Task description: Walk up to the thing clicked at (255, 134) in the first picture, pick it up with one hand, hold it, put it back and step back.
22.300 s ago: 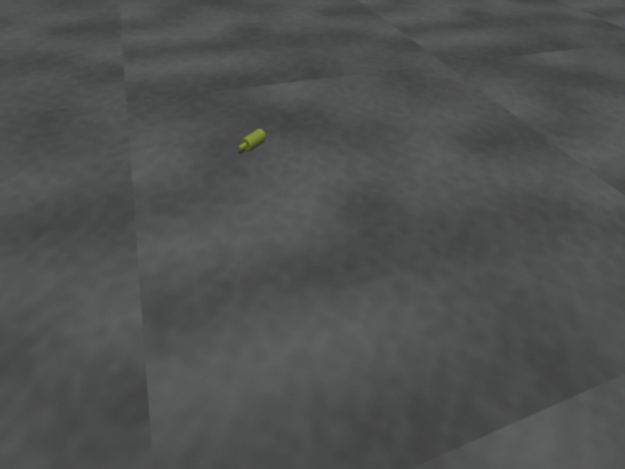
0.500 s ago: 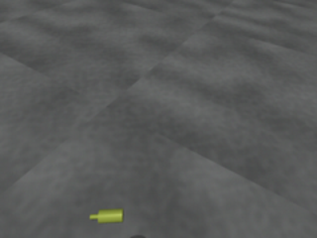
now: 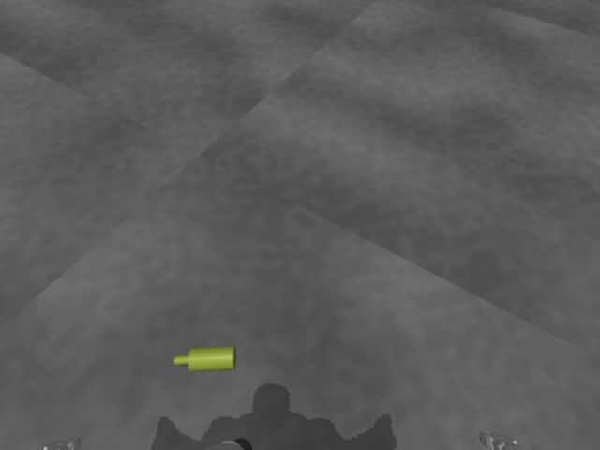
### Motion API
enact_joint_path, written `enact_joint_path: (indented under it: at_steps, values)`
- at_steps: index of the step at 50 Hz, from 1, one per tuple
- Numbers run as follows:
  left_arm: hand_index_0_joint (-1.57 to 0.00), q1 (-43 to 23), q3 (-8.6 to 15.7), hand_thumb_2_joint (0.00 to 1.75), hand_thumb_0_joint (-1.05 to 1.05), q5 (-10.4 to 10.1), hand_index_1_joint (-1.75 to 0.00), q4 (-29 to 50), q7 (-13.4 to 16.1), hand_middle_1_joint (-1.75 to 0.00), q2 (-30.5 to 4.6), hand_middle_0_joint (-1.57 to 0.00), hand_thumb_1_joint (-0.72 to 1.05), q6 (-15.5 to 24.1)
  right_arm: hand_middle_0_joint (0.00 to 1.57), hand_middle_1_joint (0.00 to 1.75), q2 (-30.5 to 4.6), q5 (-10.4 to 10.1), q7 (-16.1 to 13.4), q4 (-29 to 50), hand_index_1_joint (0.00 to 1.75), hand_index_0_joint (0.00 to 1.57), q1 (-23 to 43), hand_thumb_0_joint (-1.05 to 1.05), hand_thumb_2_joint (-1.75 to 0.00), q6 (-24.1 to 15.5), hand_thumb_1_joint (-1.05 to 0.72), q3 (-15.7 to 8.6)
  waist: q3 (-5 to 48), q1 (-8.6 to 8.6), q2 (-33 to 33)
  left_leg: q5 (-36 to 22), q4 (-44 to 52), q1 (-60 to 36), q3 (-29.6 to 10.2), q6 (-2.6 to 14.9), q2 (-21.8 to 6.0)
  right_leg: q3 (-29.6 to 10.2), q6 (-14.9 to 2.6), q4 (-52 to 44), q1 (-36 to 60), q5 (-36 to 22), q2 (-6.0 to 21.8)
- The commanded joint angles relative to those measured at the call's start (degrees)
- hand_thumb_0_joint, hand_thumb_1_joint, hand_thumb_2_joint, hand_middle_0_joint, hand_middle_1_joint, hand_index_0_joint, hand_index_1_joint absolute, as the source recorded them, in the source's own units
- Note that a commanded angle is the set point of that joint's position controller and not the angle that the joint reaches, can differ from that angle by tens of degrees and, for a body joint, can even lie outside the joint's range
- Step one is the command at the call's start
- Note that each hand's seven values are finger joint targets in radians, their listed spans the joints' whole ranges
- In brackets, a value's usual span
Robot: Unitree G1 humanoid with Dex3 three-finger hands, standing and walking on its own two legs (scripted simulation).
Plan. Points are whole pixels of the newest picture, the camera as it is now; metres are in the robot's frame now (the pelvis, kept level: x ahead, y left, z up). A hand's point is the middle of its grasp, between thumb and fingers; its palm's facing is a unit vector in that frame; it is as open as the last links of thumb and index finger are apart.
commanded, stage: walk up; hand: left
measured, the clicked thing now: (205, 358) +0.43 +0.28 -0.73
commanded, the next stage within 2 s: none
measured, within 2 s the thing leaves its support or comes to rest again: neither
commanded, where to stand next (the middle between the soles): +0.10 +0.02 m, yaw +4 degrees
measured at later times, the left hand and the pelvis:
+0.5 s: hand out of the picture -0.02 +0.28 -0.17, palm faces +0.07 -0.93 -0.37, open 7.4 cm; pelvis -0.13 +0.01 -0.02, yaw +4 degrees
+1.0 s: hand out of the picture -0.25 +0.26 -0.13, palm faces +0.00 -0.91 -0.42, open 7.4 cm; pelvis -0.28 -0.01 +0.00, yaw -1 degrees
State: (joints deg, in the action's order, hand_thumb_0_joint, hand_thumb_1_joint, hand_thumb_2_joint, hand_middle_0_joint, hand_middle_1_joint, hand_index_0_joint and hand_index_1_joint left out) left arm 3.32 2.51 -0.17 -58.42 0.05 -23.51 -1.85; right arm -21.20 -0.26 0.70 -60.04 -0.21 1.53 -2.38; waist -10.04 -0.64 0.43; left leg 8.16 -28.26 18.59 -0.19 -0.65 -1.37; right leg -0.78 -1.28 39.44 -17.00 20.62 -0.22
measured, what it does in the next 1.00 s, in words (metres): walks backwards: left foot, then right foot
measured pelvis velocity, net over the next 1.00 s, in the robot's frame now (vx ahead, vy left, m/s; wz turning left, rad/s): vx -0.28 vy -0.01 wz -0.02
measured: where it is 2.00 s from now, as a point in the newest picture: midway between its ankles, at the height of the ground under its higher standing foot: outside the picture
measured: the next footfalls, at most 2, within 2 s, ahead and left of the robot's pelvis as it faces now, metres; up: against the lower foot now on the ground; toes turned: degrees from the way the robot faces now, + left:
left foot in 0.42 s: -0.10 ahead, +0.12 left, +0.00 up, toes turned +2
right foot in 0.82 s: -0.25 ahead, -0.13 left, +0.00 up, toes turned +1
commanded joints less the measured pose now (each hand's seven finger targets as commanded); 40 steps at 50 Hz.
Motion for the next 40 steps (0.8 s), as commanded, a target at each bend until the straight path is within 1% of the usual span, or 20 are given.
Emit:
enact_joint_path:
  at_steps: [1, 2, 3, 5, 8, 15, 17, 19, 21, 22, 23, 24, 25, 27, 28, 31, 34, 36, 38, 40]
  values:
    - [-0.20, 9.14, 2.92, 0.90, 0.00, 0.95, -0.30, 2.64, 0.90, -0.30, -10.32, -0.20, 0.90, 0.28, 0.20, 0.30, -13.41, 0.09, -1.45, 6.71, 0.30, 0.20, 3.19, 0.00, -0.90, 0.86, -0.90, -2.91, 15.53, -2.31, -1.05, -9.93, -9.30, -3.39, -4.67, 5.45, -4.52, -7.76, -3.15, -13.04, 4.44, -18.03, 7.10]
    - [-0.20, 6.59, 3.95, 0.90, 0.00, 1.39, -0.30, 4.07, 1.08, -0.30, -13.88, -0.20, 0.90, 0.68, 0.20, 0.30, -10.82, -0.60, -1.60, 7.44, 0.30, 0.20, 3.86, 0.00, -0.90, 1.00, -0.90, -2.12, 12.52, -1.80, 7.06, 2.47, -16.55, 2.13, -2.37, 2.06, 3.52, -16.60, -4.51, -18.48, 3.98, -28.81, 13.71]
    - [-0.20, 3.86, 4.54, 0.90, 0.00, 1.67, -0.30, 5.78, 1.16, -0.30, -16.00, -0.20, 0.90, 0.83, 0.20, 0.30, -9.19, -0.10, -1.87, 7.48, 0.30, 0.20, 1.62, 0.00, -0.90, 1.42, -0.90, -1.57, 10.61, -0.98, 10.77, 24.26, -25.43, 6.79, -4.05, 1.51, 8.40, -21.27, -9.34, -19.57, 3.41, -35.03, 19.40]
    - [-0.20, 0.37, 4.83, 0.90, 0.00, 2.36, -0.30, 8.96, 1.65, -0.30, -17.13, -0.20, 0.90, 1.21, 0.20, 0.30, -10.75, 0.32, -2.40, 7.13, 0.30, 0.20, -4.16, 0.00, -0.90, 1.64, -0.90, -2.24, 11.64, 0.63, 11.54, 27.39, -36.99, 7.15, -7.54, 1.96, 6.27, -22.81, -15.49, -16.30, 0.08, -42.43, 23.15]
    - [-0.20, -2.57, 4.29, 0.90, 0.00, 2.32, -0.30, 10.93, 1.83, -0.30, -12.82, -0.20, 0.90, 1.34, 0.20, 0.30, -13.86, -0.87, -1.96, 6.64, 0.30, 0.20, -5.81, 0.00, -0.90, 1.24, -0.90, -2.75, 13.39, 1.88, 7.66, 20.54, -40.53, 7.06, -8.04, 1.01, 7.36, -11.91, -10.35, -12.52, 3.96, -39.67, 14.34]
    - [-0.20, 8.45, 5.00, 0.90, 0.00, 1.42, -0.30, 12.59, 3.25, -0.30, -10.41, -0.20, 0.90, 0.41, 0.20, 0.30, -11.16, 0.70, -3.23, 10.92, 0.30, 0.20, -3.89, 0.00, -0.90, 0.12, -0.90, -1.41, 17.37, -4.05, 9.07, 23.59, -24.51, 13.63, -6.34, -0.91, 3.73, -13.48, -11.79, -6.53, 25.22, -49.85, 17.08]
    - [-0.20, 7.83, 5.29, 0.90, 0.00, 1.20, -0.30, 13.77, 3.32, -0.30, -11.19, -0.20, 0.90, 0.03, 0.20, 0.30, -11.31, 1.10, -3.08, 10.71, 0.30, 0.20, -6.63, 0.00, -0.90, 0.15, -0.90, -1.70, 18.05, -2.92, 11.19, 21.41, -13.93, 8.54, -4.49, -0.38, 1.53, -12.52, -10.40, -4.79, 24.01, -49.82, 17.09]
    - [-0.20, 6.12, 5.11, 0.90, 0.00, 0.91, -0.30, 14.70, 2.82, -0.30, -11.85, -0.20, 0.90, -0.54, 0.20, 0.30, -11.32, 1.29, -2.78, 9.36, 0.30, 0.20, -9.97, 0.00, -0.90, 0.33, -0.90, -2.35, 18.58, -1.19, 11.68, 16.53, -6.21, 1.50, -1.38, 0.25, 2.76, -10.27, -8.45, -3.79, 19.25, -44.72, 14.99]
    - [-0.20, 3.02, 5.03, 0.90, 0.00, 0.67, -0.30, 16.10, 2.28, -0.30, -12.82, -0.20, 0.90, -0.89, 0.20, 0.30, -12.08, 1.48, -2.33, 8.08, 0.30, 0.20, -13.65, 0.00, -0.90, 0.43, -0.90, -3.33, 17.59, 1.90, 8.02, 1.66, 3.15, -7.38, 0.14, 1.77, 2.29, -8.24, -5.18, -3.18, 9.19, -31.73, 12.76]
    - [-0.20, 3.29, 4.46, 0.90, 0.00, 0.65, -0.30, 16.93, 2.03, -0.30, -11.03, -0.20, 0.90, -0.89, 0.20, 0.30, -14.68, 2.03, -2.15, 8.63, 0.30, 0.20, -12.78, 0.00, -0.90, 0.53, -0.90, -4.24, 17.08, 1.62, 1.01, -4.44, 3.16, -10.58, -8.57, 4.69, -4.00, -6.13, -2.41, 0.35, 1.33, -19.93, 8.62]
    - [-0.20, 1.44, 4.06, 0.90, 0.00, 0.37, -0.30, 17.74, 2.14, -0.30, -8.72, -0.20, 0.90, -0.64, 0.20, 0.30, -19.32, 2.41, -1.67, 9.99, 0.30, 0.20, -10.36, 0.00, -0.90, 0.81, -0.90, -5.01, 15.24, 2.59, -12.10, -9.18, 6.89, -10.79, -22.60, 10.97, -15.04, 0.38, 0.51, 9.24, -9.13, -0.39, -1.48]
    - [-0.20, -3.13, 5.46, 0.90, 0.00, 0.88, -0.30, 17.77, 2.78, -0.30, -10.05, -0.20, 0.90, -0.75, 0.20, 0.30, -23.35, 2.57, -1.30, 11.39, 0.30, 0.20, -7.73, 0.00, -0.90, 0.83, -0.90, -5.76, 11.99, 5.57, -18.95, -9.42, 11.84, 1.21, -31.09, 18.88, -22.11, -4.54, 1.69, 23.75, -6.31, 18.39, -5.15]
    - [-0.20, -1.98, 5.60, 0.90, 0.00, 1.49, -0.30, 16.82, 2.86, -0.30, -11.07, -0.20, 0.90, -0.97, 0.20, 0.30, -21.58, 2.80, -1.71, 11.87, 0.30, 0.20, -4.37, 0.00, -0.90, 0.39, -0.90, -5.49, 8.57, 3.55, -15.22, -5.81, 12.67, 5.73, -30.32, 19.47, -22.57, -8.96, 1.36, 31.33, -5.38, 16.99, -4.10]
    - [-0.20, 4.31, 5.56, 0.90, 0.00, 0.35, -0.30, 14.04, 2.30, -0.30, -9.79, -0.20, 0.90, -1.22, 0.20, 0.30, -15.62, 3.39, -2.03, 14.30, 0.30, 0.20, 0.95, 0.00, -0.90, 0.35, -0.90, -3.58, 6.88, -1.02, -8.54, -8.84, 9.07, 3.09, -15.78, 13.94, -13.92, -10.09, 0.29, 35.62, -8.37, 9.90, -5.82]
    - [-0.20, 7.36, 5.56, 0.90, 0.00, 0.16, -0.30, 12.90, 2.16, -0.30, -9.80, -0.20, 0.90, -1.10, 0.20, 0.30, -14.31, 3.19, -2.15, 14.71, 0.30, 0.20, 2.32, 0.00, -0.90, 0.26, -0.90, -3.31, 6.00, -2.88, -7.76, -10.55, 7.76, 0.81, -12.38, 12.13, -11.99, -9.09, 0.36, 36.09, -10.64, 8.27, -6.15]
    - [-0.20, 7.71, 5.54, 0.90, 0.00, 0.66, -0.30, 12.67, 1.84, -0.30, -8.62, -0.20, 0.90, -0.70, 0.20, 0.30, -12.78, 2.46, -1.92, 13.71, 0.30, 0.20, -3.09, 0.00, -0.90, 0.03, -0.90, -3.43, 7.63, -0.21, -7.77, -11.21, 5.17, -8.98, -12.18, 11.77, -10.01, -7.59, 2.75, 29.45, -11.89, 7.13, -5.23]
    - [-0.20, 8.04, 4.26, 0.90, 0.00, 0.99, -0.30, 13.72, 1.90, -0.30, -7.30, -0.20, 0.90, 0.71, 0.20, 0.30, -12.98, 1.83, -1.86, 13.77, 0.30, 0.20, -6.16, 0.00, -0.90, 0.32, -0.90, -3.82, 12.57, 2.07, -11.31, -14.15, 1.65, -19.29, -11.36, 14.36, -12.06, -4.81, 4.35, 13.87, -10.57, 9.16, -2.61]
    - [-0.20, 8.39, 4.04, 0.90, 0.00, 1.00, -0.30, 12.86, 1.67, -0.30, -7.99, -0.20, 0.90, 1.53, 0.20, 0.30, -14.14, 2.15, -1.54, 14.12, 0.30, 0.20, -6.20, 0.00, -0.90, 0.59, -0.90, -4.21, 14.86, 2.83, -11.95, -5.54, 1.63, -17.59, -11.30, 13.62, -11.75, -1.99, 3.75, 1.75, -4.33, 8.09, -0.34]
    - [-0.20, 10.94, 4.19, 0.90, 0.00, 1.26, -0.30, 10.35, 1.46, -0.30, -8.16, -0.20, 0.90, 2.04, 0.20, 0.30, -15.27, 2.38, -1.14, 14.29, 0.30, 0.20, -5.99, 0.00, -0.90, 1.28, -0.90, -4.56, 14.74, 2.55, -12.66, 3.19, 2.35, -12.68, -12.28, 12.45, -11.61, 0.21, 2.81, -6.67, 1.47, 5.70, -1.45]
    - [-0.20, 16.08, 4.48, 0.90, 0.00, 1.88, -0.30, 7.05, 1.25, -0.30, -8.45, -0.20, 0.90, 2.65, 0.20, 0.30, -15.90, 1.78, -0.84, 14.33, 0.30, 0.20, -4.79, 0.00, -0.90, 1.91, -0.90, -4.68, 15.63, -0.12, -10.40, 7.86, 0.30, -6.83, -10.31, 9.98, -10.22, 2.40, 0.55, -17.90, 9.75, -2.56, -2.11]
